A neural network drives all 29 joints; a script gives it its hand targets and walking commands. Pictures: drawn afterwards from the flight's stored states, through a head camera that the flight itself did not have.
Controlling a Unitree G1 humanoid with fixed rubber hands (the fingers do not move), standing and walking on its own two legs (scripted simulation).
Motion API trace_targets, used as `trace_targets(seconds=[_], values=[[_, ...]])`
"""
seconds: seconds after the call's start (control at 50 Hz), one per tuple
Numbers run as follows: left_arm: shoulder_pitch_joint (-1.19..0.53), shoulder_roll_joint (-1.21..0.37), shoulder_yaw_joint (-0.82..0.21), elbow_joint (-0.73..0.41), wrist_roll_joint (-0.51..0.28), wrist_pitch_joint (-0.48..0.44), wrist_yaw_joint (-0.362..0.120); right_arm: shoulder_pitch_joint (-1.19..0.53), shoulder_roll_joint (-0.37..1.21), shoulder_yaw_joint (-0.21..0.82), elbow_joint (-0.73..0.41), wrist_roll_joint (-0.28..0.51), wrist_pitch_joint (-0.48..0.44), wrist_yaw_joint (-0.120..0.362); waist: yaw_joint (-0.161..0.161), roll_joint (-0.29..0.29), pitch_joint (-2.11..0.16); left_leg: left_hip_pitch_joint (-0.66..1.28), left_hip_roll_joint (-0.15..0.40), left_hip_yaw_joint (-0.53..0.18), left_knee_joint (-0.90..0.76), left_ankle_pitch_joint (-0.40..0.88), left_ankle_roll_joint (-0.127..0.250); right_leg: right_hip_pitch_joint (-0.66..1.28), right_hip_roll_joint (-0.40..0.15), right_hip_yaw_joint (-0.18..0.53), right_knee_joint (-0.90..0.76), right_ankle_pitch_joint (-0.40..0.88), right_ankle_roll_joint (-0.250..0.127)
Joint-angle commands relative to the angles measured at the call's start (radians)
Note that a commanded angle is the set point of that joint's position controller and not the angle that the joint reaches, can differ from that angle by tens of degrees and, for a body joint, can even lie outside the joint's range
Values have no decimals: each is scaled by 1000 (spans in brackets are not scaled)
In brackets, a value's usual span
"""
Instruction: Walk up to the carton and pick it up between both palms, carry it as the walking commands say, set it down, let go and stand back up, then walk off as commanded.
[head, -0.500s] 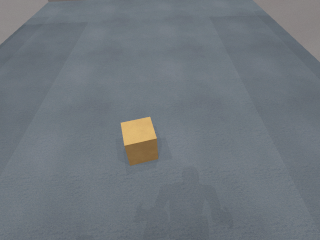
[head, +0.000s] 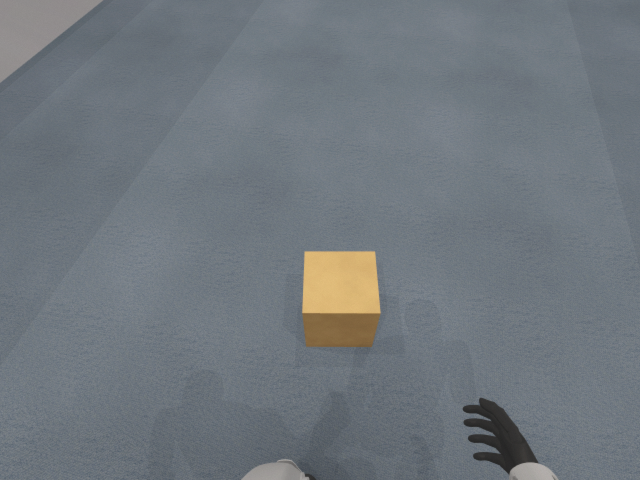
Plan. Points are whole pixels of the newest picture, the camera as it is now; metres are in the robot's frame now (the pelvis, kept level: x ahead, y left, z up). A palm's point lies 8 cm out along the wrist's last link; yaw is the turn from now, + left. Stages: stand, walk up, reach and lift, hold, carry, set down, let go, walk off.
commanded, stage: walk up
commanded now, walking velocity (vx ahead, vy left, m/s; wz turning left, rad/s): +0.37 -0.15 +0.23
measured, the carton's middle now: (339, 300) +0.66 +0.03 -0.63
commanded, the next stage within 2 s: none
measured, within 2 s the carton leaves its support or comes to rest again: neither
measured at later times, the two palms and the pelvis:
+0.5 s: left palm (228, 360) +0.28 +0.18 -0.10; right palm out of the picture +0.17 -0.32 -0.13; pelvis +0.19 -0.07 +0.01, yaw +4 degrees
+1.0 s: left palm (145, 453) +0.15 +0.27 -0.13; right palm (522, 407) +0.25 -0.23 -0.09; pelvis +0.16 +0.01 +0.02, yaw +5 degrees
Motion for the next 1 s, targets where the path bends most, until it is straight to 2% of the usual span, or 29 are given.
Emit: trace_targets(seconds=[0.0,0.04,0.08,0.14,0.22,0.28,0.32,0.36,0.38,0.4,0.42,0.44,0.46,0.48,0.52,0.56,0.6,0.64,0.72,0.78,0.82,0.84,0.86,0.88,0.9,0.92,0.94,0.96,0.98], values=[[-9,106,39,-57,13,-1,3,228,-154,-52,48,13,-15,-24,-125,12,-132,434,385,-420,-286,842,107,-374,-42,67,167,91,7],[20,84,46,-33,42,28,-11,196,-111,-29,69,18,-22,-30,-69,41,-88,308,311,-277,-326,882,65,-298,-42,62,67,120,9],[-14,56,44,-39,48,47,-26,238,-116,-30,103,22,-33,-29,-56,67,-108,286,284,-215,-320,905,32,-263,-32,41,-20,147,8],[-138,69,51,-85,43,72,-45,293,-127,-35,142,19,-36,-30,-73,126,-99,276,270,-174,-337,831,5,-324,-27,20,-88,242,5],[-317,60,38,-139,29,68,-61,320,-109,-37,176,20,-26,-30,-104,168,-39,225,229,-129,-388,580,-26,-303,-25,-12,-312,380,3],[-401,67,34,-153,17,50,-52,370,-126,-47,214,24,-14,-34,-134,185,-26,225,224,-134,-385,420,-15,-220,11,-49,-466,388,19],[-418,88,44,-157,19,32,-41,411,-122,-52,249,24,2,-36,-139,221,-32,242,217,-159,-372,200,3,-164,20,-58,-513,305,20],[-324,113,63,-121,30,13,-30,415,-119,-56,259,21,11,-45,-91,131,-26,203,208,-191,-285,63,-11,-24,27,-61,-612,245,13],[-236,146,78,-98,40,-6,-21,433,-96,-48,266,20,9,-49,-46,30,-56,156,160,-160,-124,89,-29,112,-11,-24,-663,240,1],[-89,225,98,-89,57,-26,-11,464,-63,-38,252,21,7,-59,8,-175,-188,53,101,-90,164,-137,-69,284,-289,241,-686,371,-32],[-8,373,133,-69,36,-12,5,487,-29,-48,213,30,17,-63,18,-348,-223,-118,0,-60,415,-393,-106,308,-521,582,-811,668,-176],[-45,340,124,-56,9,0,19,433,-109,-72,212,2,40,-63,-8,-207,-200,-108,51,-170,566,-368,-119,213,-520,599,-816,893,-219],[-119,270,103,-65,7,1,31,377,-108,-79,213,4,59,-57,-37,-130,-140,-94,61,-185,628,-310,-135,128,-465,419,-757,1130,-217],[-166,224,92,-68,13,1,38,367,-64,-75,224,13,73,-52,-62,-122,-116,-77,70,-190,641,-257,-148,81,-395,266,-714,1336,-202],[-236,157,77,-73,20,1,37,392,-51,-82,235,12,91,-45,-108,-222,-128,-62,70,-176,605,-147,-166,37,-276,110,-736,1220,-153],[-251,134,66,-73,33,3,28,397,-48,-82,250,13,108,-38,-128,-240,-158,-25,51,-154,580,-89,-170,14,-242,60,-746,1139,-145],[-254,153,65,-72,40,-1,22,356,-40,-76,247,14,123,-34,-128,-231,-166,-17,46,-137,520,-74,-167,-4,-235,33,-759,1079,-148],[-242,177,68,-66,45,2,21,294,-38,-68,230,14,139,-33,-114,-242,-158,-24,53,-125,423,-83,-167,-12,-238,33,-775,962,-152],[-205,234,91,-60,46,36,26,183,-47,-56,193,10,162,-21,-70,-253,-129,-30,81,-112,281,-119,-162,-33,-283,104,-832,566,-180],[-252,246,104,-74,48,57,18,175,-46,-52,192,16,153,-21,-66,-271,-114,81,72,-89,138,-125,-148,-119,-263,104,-853,306,-167],[-271,241,107,-70,41,70,10,214,-48,-56,203,21,132,-33,-83,-277,-113,179,57,-67,-29,-84,-136,-141,-234,94,-801,287,-138],[-255,228,107,-54,29,80,10,236,-52,-58,203,18,110,-39,-102,-243,-108,251,47,-56,-161,-11,-133,-157,-191,63,-720,332,-107],[-197,186,101,-34,25,89,9,266,-97,-66,203,5,78,-47,-103,-72,-84,293,116,-129,-306,78,-145,-204,-120,11,-568,262,-55],[-138,83,76,-60,35,99,9,280,-211,-81,172,3,56,-51,-66,259,-82,296,439,-451,-382,389,-120,-326,-28,-42,-366,-124,5],[-160,87,72,-56,32,122,22,243,-251,-73,149,11,48,-54,-75,244,-78,95,510,-451,-389,583,-29,-261,33,78,-233,-198,1],[-148,77,67,-46,26,131,20,203,-205,-60,162,8,52,-54,-63,231,-108,101,441,-343,-383,419,8,-232,37,150,-192,-132,-18],[-152,86,62,-40,28,132,18,154,-177,-57,161,3,58,-47,-75,338,-105,35,366,-347,-470,-33,16,-226,53,127,-183,-47,-45],[-175,127,75,-29,32,129,8,77,-137,-50,154,10,65,-42,-47,309,-53,36,273,-299,-510,-200,-23,-229,49,109,-184,56,-47],[-165,141,83,-12,37,126,-7,48,-96,-37,151,16,65,-45,-33,284,-59,76,230,-257,-499,-181,-35,-217,51,89,-192,101,-43]])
